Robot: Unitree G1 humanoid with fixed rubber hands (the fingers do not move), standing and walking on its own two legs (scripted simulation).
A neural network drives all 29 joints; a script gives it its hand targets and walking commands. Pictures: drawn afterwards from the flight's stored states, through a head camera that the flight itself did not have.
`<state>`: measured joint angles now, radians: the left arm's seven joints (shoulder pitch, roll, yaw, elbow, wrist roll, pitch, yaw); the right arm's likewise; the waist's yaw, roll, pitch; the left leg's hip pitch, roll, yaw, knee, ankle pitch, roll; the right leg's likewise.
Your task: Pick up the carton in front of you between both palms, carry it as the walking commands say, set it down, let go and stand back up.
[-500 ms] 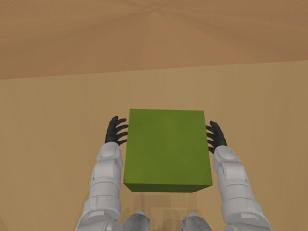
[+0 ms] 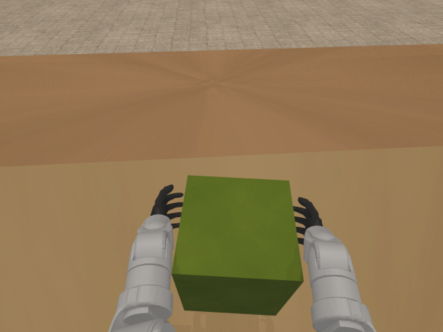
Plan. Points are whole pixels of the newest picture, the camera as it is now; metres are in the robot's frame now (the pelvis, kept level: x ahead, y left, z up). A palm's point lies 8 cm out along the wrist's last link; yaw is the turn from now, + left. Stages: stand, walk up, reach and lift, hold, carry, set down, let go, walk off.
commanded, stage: reach and lift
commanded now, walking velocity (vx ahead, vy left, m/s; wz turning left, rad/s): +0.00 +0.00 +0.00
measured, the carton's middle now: (233, 249) +0.30 +0.01 -0.06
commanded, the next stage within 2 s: hold in 0.88 s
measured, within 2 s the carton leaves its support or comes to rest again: neither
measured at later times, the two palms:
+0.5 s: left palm (161, 214) +0.32 +0.15 +0.05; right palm (313, 225) +0.31 -0.15 +0.03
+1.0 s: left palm (157, 212) +0.31 +0.15 +0.06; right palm (315, 224) +0.30 -0.14 +0.05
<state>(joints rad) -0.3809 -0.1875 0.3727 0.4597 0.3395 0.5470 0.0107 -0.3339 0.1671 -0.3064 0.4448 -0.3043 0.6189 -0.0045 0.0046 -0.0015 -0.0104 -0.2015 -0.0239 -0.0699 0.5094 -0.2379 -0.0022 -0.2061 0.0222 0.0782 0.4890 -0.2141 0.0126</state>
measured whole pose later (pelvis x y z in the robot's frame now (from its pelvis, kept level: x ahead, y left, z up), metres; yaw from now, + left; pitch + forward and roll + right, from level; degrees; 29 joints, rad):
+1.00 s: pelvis +0.02 +0.00 +0.01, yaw +0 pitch -7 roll +0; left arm -0.29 -0.16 0.25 0.29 0.27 0.68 0.02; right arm -0.24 0.15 -0.18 0.26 -0.28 0.75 -0.02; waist 0.00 0.01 0.00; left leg -0.05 -0.02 -0.08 0.39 -0.21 0.00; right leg -0.05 0.02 0.08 0.37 -0.19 0.01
